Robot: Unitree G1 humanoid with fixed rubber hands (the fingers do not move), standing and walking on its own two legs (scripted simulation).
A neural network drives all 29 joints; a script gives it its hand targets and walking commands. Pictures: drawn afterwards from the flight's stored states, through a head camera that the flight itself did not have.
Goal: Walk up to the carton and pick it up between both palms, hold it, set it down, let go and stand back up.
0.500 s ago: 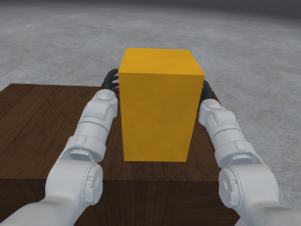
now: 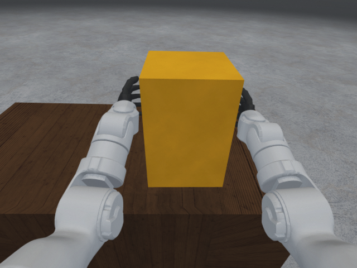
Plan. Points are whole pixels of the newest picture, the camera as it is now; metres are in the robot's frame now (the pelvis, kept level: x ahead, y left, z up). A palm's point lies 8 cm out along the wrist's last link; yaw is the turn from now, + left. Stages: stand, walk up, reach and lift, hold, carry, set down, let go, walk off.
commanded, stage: reach and lift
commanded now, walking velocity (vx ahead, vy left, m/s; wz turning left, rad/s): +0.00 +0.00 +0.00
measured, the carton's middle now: (185, 119) +0.41 -0.01 +0.20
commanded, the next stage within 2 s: hold in 0.16 s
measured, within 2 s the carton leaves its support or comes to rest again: neither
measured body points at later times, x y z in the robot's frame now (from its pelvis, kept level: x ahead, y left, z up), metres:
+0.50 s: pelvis +0.00 +0.00 +0.00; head -0.09 +0.00 +0.44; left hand +0.40 +0.13 +0.25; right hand +0.40 -0.15 +0.23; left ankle +0.02 +0.09 -0.74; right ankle +0.07 -0.13 -0.74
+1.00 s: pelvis -0.01 +0.00 +0.00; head -0.09 +0.00 +0.44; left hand +0.39 +0.14 +0.26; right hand +0.40 -0.14 +0.25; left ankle +0.02 +0.09 -0.74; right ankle +0.07 -0.13 -0.74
